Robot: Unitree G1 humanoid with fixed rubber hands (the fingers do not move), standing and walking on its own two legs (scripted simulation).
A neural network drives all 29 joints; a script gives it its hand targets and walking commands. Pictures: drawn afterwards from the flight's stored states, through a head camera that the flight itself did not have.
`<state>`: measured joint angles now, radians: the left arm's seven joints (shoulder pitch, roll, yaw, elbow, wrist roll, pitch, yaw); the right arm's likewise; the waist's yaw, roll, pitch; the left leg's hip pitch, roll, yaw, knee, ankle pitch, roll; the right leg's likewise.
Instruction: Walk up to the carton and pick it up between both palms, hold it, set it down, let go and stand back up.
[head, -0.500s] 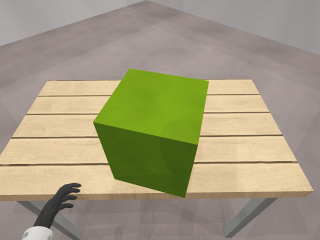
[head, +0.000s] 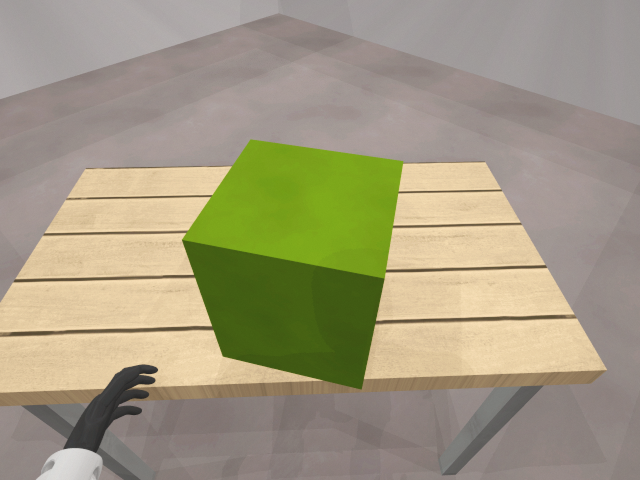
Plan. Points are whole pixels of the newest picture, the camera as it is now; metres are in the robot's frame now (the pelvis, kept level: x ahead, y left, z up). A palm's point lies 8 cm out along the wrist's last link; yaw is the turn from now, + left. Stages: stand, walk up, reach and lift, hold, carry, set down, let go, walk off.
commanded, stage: stand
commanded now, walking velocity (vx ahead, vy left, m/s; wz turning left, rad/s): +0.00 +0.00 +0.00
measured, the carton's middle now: (306, 265) +0.39 +0.03 +0.06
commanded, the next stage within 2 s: none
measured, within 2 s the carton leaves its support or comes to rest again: neither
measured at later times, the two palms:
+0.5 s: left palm (92, 433) +0.19 +0.27 +0.00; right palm out of the picture +0.08 -0.28 -0.11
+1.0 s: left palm (93, 433) +0.19 +0.27 +0.00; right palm out of the picture +0.09 -0.28 -0.11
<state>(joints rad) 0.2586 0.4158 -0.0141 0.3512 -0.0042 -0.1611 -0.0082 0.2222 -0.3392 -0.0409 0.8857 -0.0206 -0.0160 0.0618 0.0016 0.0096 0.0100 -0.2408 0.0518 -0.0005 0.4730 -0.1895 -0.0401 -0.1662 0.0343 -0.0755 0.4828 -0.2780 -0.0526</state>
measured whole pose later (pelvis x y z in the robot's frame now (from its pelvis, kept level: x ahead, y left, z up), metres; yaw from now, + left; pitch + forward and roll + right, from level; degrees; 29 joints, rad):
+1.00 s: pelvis +0.00 +0.00 +0.00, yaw +1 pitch -2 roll +0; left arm 0.25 0.41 -0.02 0.36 -0.02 -0.17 0.00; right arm 0.20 -0.34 -0.02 0.91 -0.01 -0.01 0.06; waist 0.01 0.01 0.01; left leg -0.24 0.05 -0.01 0.44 -0.17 -0.04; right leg -0.16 0.03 -0.08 0.45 -0.26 -0.05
